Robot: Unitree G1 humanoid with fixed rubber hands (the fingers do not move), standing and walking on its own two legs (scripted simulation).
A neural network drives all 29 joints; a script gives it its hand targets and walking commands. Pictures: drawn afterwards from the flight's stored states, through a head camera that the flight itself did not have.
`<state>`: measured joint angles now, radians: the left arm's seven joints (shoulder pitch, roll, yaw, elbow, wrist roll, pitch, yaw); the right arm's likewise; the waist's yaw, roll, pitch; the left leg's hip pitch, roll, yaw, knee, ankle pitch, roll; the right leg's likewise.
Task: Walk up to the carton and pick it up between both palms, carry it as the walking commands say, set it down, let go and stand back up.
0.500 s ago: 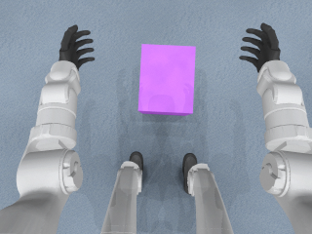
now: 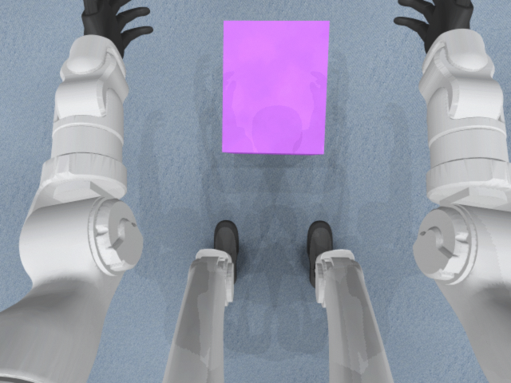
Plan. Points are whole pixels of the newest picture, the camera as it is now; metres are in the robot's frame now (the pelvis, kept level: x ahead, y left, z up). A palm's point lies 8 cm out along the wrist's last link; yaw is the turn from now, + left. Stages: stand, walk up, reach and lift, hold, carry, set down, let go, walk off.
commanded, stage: reach and lift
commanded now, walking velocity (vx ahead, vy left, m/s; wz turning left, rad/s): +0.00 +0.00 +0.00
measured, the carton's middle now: (273, 97) +0.55 +0.00 -0.54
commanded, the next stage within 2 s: none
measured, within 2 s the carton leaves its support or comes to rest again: neither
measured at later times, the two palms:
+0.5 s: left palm (155, 72) +0.55 +0.21 -0.29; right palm (380, 72) +0.54 -0.18 -0.29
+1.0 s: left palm (179, 96) +0.53 +0.20 -0.41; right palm (357, 92) +0.53 -0.18 -0.41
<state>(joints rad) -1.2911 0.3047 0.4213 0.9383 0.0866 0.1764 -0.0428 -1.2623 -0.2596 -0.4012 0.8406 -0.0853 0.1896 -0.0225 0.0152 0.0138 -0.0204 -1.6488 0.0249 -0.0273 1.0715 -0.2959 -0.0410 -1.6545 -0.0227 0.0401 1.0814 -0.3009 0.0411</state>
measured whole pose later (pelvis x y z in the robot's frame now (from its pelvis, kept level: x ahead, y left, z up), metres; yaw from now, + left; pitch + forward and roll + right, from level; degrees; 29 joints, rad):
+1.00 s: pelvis -0.05 +0.01 -0.24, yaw -1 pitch +36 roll -2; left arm -1.69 0.46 0.09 1.24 -0.18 0.14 0.07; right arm -1.66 -0.42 -0.14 1.17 0.19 0.13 -0.09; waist 0.01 0.01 0.47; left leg -2.16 -0.01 -0.08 2.09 -0.55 -0.06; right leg -2.14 0.01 0.06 2.08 -0.56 0.08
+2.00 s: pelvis -0.04 +0.01 -0.27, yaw -2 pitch +36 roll -1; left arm -1.69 0.38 0.11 1.22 -0.13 0.08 0.08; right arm -1.67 -0.38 -0.11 1.17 0.19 0.10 -0.10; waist 0.01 -0.01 0.52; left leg -2.22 0.00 -0.08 2.19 -0.59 -0.06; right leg -2.21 0.03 0.07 2.17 -0.59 0.09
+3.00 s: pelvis -0.04 +0.00 -0.26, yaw -1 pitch +33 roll +0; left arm -1.61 0.39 0.12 1.01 -0.11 0.29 0.07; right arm -1.61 -0.30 -0.25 0.98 0.11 0.26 -0.13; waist 0.02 0.00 0.52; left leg -2.15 -0.01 -0.08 2.18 -0.60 -0.07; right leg -2.14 0.03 0.08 2.17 -0.60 0.08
